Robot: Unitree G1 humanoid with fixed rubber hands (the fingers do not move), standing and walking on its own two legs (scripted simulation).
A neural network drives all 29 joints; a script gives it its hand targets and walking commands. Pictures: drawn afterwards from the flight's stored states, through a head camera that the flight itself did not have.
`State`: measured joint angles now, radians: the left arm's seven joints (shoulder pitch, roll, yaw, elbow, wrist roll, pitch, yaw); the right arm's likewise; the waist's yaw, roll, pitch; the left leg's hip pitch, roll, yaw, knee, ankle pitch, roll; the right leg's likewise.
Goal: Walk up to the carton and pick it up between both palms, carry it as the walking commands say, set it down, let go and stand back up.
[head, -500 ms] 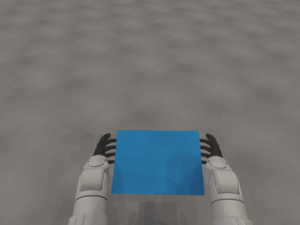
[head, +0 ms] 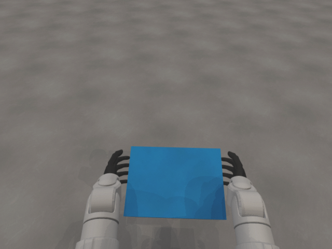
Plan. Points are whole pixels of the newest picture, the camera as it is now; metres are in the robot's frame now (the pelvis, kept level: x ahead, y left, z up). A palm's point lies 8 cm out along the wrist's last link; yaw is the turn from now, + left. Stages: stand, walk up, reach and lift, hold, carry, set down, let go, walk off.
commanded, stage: carry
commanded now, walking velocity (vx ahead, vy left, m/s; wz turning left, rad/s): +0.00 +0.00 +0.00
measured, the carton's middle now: (174, 186) +0.31 -0.01 -0.08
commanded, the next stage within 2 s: none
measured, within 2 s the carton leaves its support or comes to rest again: neither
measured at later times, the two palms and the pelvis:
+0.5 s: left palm (119, 173) +0.30 +0.14 +0.02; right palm (243, 178) +0.29 -0.18 +0.02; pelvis +0.01 -0.01 +0.00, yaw +0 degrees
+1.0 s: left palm (120, 177) +0.29 +0.13 +0.02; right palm (246, 182) +0.28 -0.18 +0.02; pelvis +0.00 -0.01 +0.00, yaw -1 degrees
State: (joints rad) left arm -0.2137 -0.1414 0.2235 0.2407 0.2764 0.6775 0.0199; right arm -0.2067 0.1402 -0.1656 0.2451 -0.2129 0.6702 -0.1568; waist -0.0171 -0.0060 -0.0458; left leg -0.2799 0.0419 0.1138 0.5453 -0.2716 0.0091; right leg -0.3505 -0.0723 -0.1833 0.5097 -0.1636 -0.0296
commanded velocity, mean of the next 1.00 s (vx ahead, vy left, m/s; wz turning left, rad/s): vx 0.00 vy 0.00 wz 0.00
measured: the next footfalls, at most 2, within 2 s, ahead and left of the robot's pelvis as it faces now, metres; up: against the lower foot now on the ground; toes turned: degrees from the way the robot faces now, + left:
none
